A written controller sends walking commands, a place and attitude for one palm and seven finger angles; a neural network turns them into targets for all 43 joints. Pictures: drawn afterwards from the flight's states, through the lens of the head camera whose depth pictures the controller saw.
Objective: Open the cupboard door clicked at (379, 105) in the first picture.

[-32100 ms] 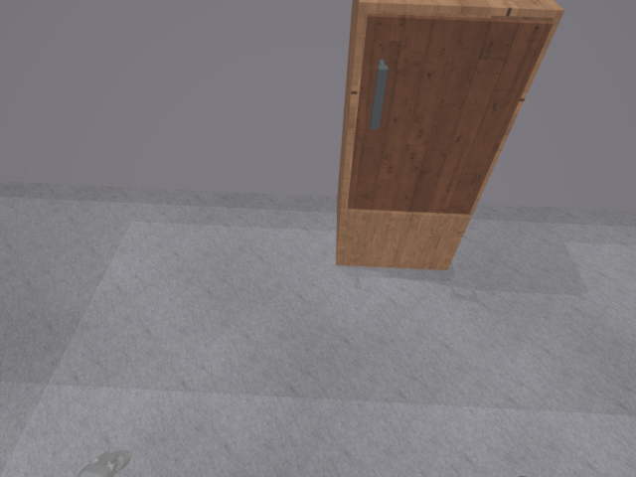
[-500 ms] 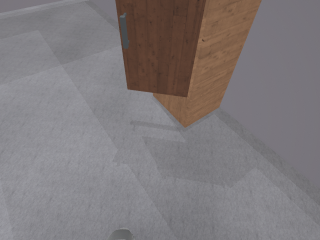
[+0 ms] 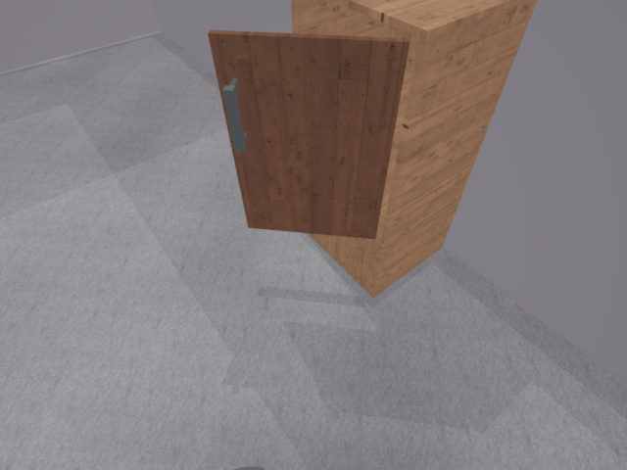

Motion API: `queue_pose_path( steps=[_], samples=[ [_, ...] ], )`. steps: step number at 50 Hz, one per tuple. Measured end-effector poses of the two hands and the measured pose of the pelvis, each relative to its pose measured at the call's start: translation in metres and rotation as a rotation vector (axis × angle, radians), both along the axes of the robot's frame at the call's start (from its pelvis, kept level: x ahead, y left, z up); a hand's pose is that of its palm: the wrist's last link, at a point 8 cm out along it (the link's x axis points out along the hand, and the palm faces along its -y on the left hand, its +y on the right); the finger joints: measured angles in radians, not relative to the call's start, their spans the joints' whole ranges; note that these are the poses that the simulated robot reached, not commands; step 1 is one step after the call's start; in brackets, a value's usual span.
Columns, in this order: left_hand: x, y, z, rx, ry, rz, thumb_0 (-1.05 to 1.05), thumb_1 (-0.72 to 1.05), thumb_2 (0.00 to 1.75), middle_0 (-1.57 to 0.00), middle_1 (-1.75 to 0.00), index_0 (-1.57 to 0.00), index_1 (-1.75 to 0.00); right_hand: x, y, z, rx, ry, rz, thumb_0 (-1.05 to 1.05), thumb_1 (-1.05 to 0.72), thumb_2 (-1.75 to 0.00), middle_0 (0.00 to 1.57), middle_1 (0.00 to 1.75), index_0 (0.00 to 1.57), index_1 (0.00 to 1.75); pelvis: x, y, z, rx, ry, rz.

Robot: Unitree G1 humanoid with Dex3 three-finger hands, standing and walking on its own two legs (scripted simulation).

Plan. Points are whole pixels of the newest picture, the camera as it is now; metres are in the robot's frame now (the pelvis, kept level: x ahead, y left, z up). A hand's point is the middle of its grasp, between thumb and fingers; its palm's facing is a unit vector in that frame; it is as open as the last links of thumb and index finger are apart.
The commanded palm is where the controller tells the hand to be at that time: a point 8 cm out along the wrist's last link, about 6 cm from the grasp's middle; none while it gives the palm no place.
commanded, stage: take the last steps up to it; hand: left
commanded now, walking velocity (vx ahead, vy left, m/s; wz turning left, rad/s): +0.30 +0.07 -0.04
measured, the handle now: (237, 115) +0.84 +0.23 +0.00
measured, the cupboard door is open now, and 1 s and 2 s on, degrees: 45 45 45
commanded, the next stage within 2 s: come to a stop and stand still in 0.44 s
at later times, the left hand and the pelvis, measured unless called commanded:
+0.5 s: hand (170, 403) +0.24 +0.26 -0.16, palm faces -0.01 -0.99 -0.16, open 7.4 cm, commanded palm none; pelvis +0.18 +0.08 +0.01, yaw -3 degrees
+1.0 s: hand (181, 362) +0.32 +0.26 -0.18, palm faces -0.02 -0.98 -0.19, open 7.4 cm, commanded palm none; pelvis +0.23 +0.08 +0.00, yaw -3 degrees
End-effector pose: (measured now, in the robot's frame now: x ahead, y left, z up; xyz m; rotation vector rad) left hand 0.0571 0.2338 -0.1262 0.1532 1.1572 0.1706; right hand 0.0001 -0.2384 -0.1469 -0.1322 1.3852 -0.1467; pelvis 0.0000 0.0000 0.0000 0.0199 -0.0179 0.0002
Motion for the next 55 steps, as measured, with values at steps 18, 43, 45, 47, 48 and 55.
queue_pose_path(
  steps=[18,43,45,47,48,55],
  samples=[
    [0.051,0.064,-0.031,-0.075,0.323,0.027,0.01,0.91,0.90,-0.20,-0.30,-0.20,-0.30,0.210,0.083,0.021,-0.048,-0.248,0.037,0.00,-0.91,-0.90,0.20,0.30,0.20,0.30,0.140,0.069,-0.004,-0.017,0.012,-0.049],
    [0.300,0.041,-0.008,-0.021,0.028,-0.106,0.01,0.91,0.90,-0.20,-0.30,-0.20,-0.30,0.227,0.079,0.009,-0.012,0.055,-0.115,0.01,-0.90,-0.90,0.20,0.30,0.20,0.30,0.252,0.057,0.005,0.010,0.023,-0.040],
    [0.289,0.048,-0.010,-0.018,0.043,-0.083,0.01,0.91,0.90,-0.20,-0.30,-0.20,-0.30,0.237,0.075,0.011,-0.033,0.046,-0.099,0.01,-0.90,-0.90,0.20,0.30,0.20,0.30,0.247,0.062,0.004,0.007,0.019,-0.045],
    [0.275,0.058,-0.012,-0.018,0.069,-0.067,0.00,0.91,0.90,-0.21,-0.30,-0.20,-0.30,0.248,0.072,0.014,-0.058,0.017,-0.085,0.01,-0.90,-0.90,0.20,0.30,0.20,0.30,0.242,0.069,0.005,-0.004,0.011,-0.046],
    [0.268,0.064,-0.014,-0.018,0.082,-0.062,0.00,0.91,0.90,-0.21,-0.30,-0.20,-0.30,0.254,0.072,0.016,-0.070,-0.004,-0.077,0.01,-0.90,-0.90,0.20,0.30,0.20,0.30,0.239,0.074,0.005,-0.009,0.009,-0.045],
    [0.221,0.109,-0.035,-0.030,0.169,-0.023,0.01,0.91,0.90,-0.20,-0.30,-0.20,-0.30,0.272,0.089,0.027,-0.142,-0.136,-0.020,0.01,-0.91,-0.90,0.20,0.30,0.20,0.30,0.227,0.102,-0.005,-0.041,-0.003,-0.055]
  ],
)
